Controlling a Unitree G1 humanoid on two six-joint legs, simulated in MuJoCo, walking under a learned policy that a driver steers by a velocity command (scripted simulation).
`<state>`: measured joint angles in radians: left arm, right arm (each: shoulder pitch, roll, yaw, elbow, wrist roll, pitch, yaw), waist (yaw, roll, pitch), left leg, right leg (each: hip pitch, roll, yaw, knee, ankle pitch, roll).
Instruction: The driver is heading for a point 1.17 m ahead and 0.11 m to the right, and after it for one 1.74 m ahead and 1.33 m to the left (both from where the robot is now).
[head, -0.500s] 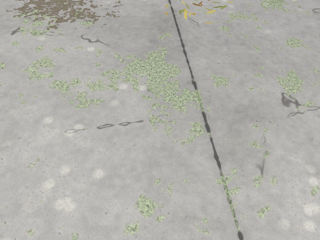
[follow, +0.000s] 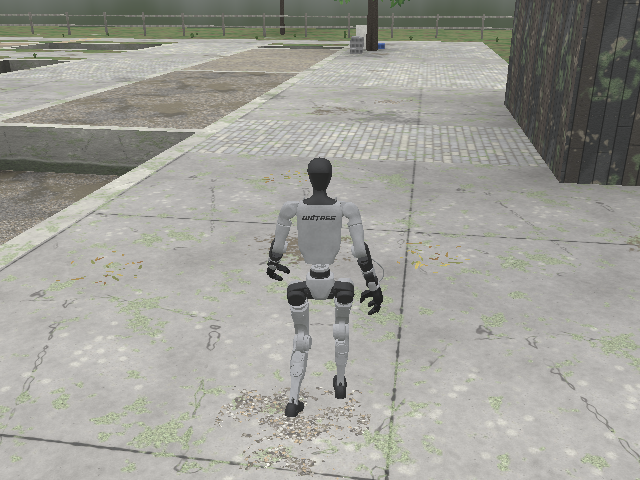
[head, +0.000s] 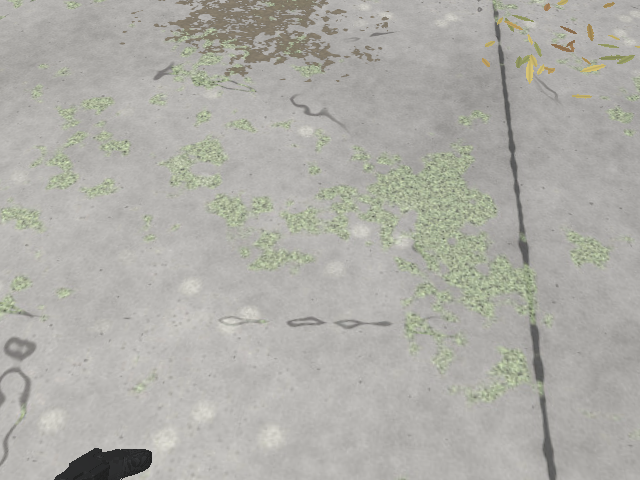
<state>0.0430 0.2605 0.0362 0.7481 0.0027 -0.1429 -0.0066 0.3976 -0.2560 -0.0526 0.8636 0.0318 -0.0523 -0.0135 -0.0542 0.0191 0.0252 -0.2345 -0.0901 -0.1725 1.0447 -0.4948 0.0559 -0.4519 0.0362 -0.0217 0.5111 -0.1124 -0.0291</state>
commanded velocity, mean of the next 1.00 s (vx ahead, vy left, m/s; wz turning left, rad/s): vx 0.50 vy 0.00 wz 0.05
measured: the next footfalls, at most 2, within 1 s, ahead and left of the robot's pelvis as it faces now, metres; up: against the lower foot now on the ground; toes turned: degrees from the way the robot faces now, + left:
left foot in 0.44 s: +0.37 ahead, +0.19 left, +0.00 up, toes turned +12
right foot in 1.00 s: +0.71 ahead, -0.01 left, +0.00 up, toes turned -4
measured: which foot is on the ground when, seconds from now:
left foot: up 0.00-0.42, down 0.44-1.00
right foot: down 0.00-0.44, up 0.46-0.98, down 1.00-1.00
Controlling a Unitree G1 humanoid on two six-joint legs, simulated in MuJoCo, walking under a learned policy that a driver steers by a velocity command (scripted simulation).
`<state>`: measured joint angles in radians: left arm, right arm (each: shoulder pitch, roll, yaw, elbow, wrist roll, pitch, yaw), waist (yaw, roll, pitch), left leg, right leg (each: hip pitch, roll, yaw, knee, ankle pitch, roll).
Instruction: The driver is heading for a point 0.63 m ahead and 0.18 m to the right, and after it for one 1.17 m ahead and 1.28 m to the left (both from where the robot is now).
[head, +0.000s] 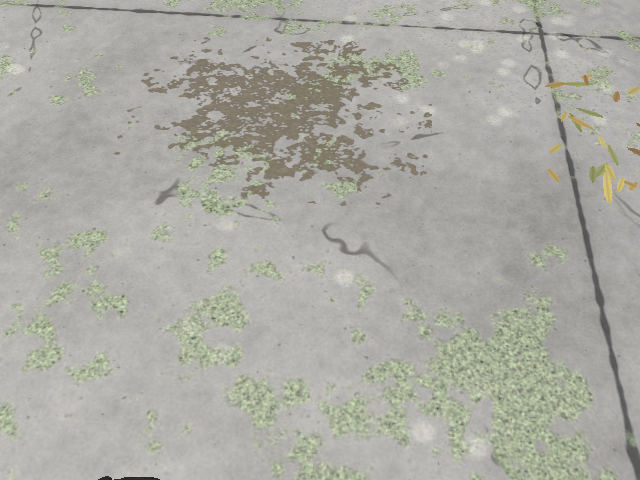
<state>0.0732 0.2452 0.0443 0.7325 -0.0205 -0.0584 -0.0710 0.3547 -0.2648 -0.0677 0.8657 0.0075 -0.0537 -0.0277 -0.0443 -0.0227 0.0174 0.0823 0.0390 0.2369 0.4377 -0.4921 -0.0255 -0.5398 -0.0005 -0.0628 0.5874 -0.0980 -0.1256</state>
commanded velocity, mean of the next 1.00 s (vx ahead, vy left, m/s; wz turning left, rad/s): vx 0.47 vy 0.00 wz -0.49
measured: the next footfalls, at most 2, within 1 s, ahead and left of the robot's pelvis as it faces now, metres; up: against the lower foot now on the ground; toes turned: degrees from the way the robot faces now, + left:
left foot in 0.48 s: +0.47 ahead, +0.07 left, +0.00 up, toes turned -21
right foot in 0.98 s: +0.58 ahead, -0.29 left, +0.00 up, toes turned -32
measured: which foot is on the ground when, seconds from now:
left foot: down 0.00-0.00, up 0.02-0.46, down 0.48-0.98, up 1.00-1.00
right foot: down 0.00-0.48, up 0.50-0.96, down 0.98-1.00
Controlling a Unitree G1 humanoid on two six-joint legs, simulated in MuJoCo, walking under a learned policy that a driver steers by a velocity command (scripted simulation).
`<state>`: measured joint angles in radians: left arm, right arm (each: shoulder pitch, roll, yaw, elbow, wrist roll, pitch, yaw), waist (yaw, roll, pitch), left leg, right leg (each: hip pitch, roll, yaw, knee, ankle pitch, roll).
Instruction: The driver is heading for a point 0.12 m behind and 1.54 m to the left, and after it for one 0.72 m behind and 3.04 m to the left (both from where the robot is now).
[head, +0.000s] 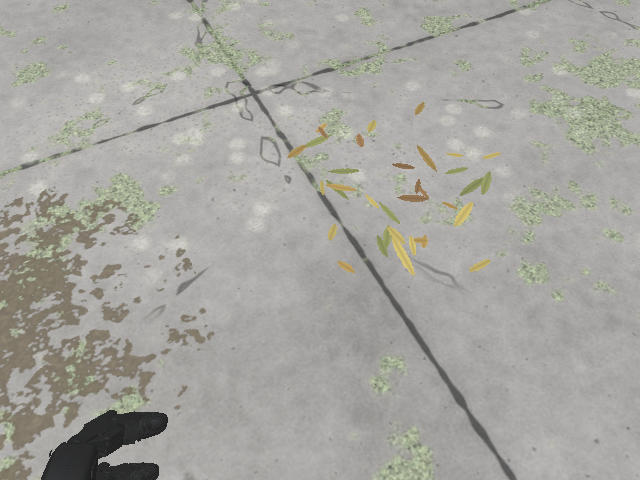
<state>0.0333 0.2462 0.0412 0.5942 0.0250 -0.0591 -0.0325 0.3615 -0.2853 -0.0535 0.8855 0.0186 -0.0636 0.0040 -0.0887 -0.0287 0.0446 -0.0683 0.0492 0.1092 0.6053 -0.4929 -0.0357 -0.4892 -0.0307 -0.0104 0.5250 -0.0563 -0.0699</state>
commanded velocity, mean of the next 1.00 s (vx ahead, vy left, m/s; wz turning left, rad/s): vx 0.05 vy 0.00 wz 0.47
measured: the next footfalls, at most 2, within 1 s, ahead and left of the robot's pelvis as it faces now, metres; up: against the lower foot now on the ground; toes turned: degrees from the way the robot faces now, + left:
left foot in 0.42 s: +0.10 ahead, +0.14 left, +0.00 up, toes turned +16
right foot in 0.92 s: +0.19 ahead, -0.07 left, +0.00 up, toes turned +35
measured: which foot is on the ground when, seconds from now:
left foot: up 0.00-0.40, down 0.42-0.90, up 0.92-1.00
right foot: down 0.00-0.42, up 0.44-0.90, down 0.92-1.00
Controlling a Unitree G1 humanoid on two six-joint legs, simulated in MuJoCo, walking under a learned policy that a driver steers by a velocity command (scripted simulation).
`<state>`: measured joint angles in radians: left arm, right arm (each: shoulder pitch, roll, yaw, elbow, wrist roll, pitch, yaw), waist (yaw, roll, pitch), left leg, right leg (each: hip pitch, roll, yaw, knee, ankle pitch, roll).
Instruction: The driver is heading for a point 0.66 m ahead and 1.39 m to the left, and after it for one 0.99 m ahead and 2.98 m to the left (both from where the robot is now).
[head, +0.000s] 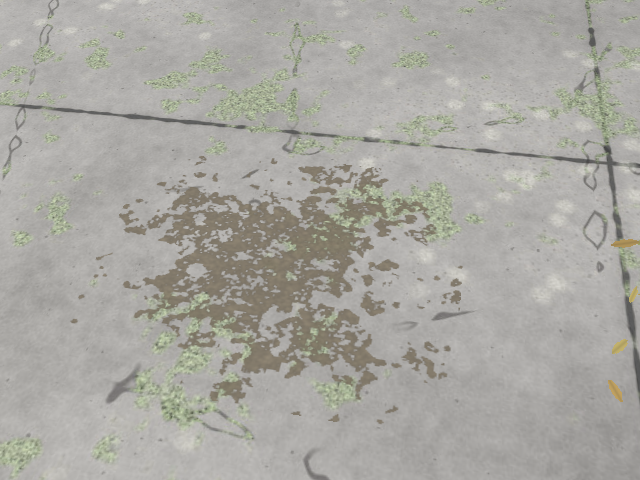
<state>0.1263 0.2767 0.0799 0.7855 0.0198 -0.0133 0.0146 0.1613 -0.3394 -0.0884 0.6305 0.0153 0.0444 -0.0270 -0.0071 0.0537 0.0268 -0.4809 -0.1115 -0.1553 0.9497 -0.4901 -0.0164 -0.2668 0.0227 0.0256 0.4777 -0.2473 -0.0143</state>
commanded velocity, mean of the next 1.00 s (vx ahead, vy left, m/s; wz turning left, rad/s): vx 0.11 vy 0.00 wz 0.60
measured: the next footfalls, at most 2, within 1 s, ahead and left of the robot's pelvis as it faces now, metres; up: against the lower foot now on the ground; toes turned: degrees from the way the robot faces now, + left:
left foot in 0.34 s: +0.02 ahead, +0.16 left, +0.00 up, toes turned +14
right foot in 0.80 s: +0.12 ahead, -0.04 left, +0.00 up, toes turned +32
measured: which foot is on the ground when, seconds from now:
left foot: up 0.00-0.32, down 0.34-0.80, up 0.82-1.00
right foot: down 0.00-0.34, up 0.36-0.78, down 0.80-1.00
